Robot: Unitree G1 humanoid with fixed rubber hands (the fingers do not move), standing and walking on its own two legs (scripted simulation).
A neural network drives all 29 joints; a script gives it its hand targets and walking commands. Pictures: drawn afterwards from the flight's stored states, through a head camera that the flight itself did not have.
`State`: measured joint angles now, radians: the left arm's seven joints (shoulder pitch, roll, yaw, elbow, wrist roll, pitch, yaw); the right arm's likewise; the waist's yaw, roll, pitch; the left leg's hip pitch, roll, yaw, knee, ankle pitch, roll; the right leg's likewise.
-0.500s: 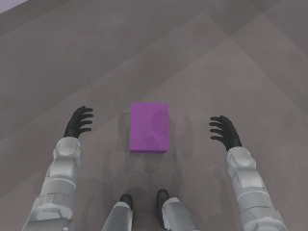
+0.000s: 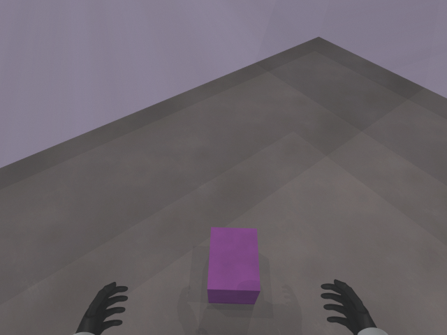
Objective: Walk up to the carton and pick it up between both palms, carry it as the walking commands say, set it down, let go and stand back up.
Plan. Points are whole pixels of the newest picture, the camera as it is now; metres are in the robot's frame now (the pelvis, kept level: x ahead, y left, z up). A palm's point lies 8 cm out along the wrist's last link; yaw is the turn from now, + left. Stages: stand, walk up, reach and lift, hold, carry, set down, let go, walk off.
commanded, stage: let go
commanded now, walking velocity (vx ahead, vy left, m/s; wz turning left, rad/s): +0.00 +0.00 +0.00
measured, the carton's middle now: (232, 265) +0.47 -0.04 -0.67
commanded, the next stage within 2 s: stand in 0.36 s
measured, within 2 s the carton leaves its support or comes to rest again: neither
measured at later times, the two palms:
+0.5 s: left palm out of the picture +0.12 +0.21 -0.10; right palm (400, 327) +0.15 -0.31 -0.08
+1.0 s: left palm (89, 316) +0.18 +0.26 -0.10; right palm (383, 311) +0.18 -0.30 -0.10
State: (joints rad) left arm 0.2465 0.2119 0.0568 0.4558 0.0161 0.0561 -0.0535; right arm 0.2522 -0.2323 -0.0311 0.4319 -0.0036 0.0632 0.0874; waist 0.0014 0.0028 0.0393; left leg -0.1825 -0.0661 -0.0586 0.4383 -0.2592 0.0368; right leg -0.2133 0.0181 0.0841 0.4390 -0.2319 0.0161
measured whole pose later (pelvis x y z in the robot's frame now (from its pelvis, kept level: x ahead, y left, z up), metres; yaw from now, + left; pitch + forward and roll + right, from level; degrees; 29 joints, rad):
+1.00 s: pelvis +0.08 -0.02 +0.00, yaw +0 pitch +2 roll -1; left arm 0.20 0.29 0.05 0.81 0.04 0.00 0.03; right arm 0.23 -0.31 -0.05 0.78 -0.03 -0.01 -0.04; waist 0.01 0.01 -0.04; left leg -0.12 -0.03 -0.07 0.48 -0.35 0.02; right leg -0.15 0.06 0.07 0.47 -0.32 -0.02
